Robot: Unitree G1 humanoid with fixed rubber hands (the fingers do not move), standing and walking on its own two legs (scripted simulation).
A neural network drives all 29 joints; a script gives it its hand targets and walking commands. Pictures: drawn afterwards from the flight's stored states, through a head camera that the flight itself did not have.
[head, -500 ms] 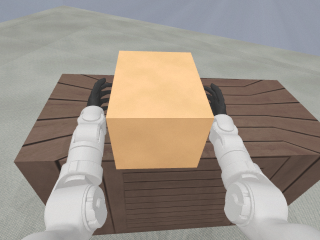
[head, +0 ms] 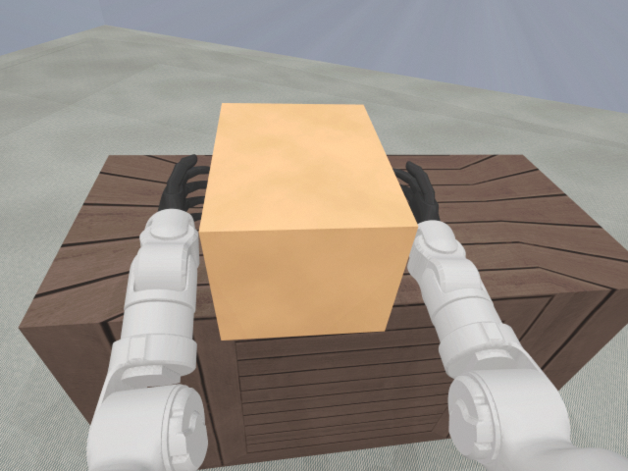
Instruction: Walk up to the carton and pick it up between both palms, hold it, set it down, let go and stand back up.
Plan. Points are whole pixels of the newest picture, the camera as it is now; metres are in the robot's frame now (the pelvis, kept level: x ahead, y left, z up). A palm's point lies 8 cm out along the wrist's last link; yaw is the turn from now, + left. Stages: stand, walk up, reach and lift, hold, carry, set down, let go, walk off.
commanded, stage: reach and lift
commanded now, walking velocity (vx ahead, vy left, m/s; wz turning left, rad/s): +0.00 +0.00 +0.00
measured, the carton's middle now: (299, 211) +0.45 +0.00 +0.14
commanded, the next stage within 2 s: hold in 0.96 s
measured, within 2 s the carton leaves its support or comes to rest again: neither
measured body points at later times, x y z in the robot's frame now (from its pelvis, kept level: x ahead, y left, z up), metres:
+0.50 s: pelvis -0.01 +0.00 +0.00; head -0.05 +0.03 +0.45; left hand +0.39 +0.16 +0.19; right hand +0.38 -0.16 +0.18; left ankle +0.03 +0.11 -0.75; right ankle +0.02 -0.11 -0.75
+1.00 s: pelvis +0.00 +0.00 +0.00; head -0.05 +0.03 +0.44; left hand +0.39 +0.16 +0.20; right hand +0.38 -0.16 +0.20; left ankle +0.03 +0.11 -0.75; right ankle +0.02 -0.11 -0.75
